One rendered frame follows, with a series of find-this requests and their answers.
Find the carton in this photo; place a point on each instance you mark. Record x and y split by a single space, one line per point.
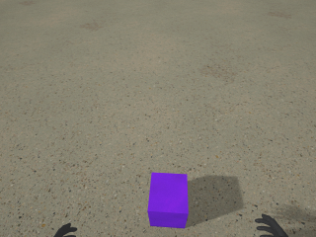
168 204

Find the robot right hand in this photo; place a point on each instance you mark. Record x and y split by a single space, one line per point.
274 228

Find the robot left hand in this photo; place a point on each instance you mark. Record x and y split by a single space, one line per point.
64 230

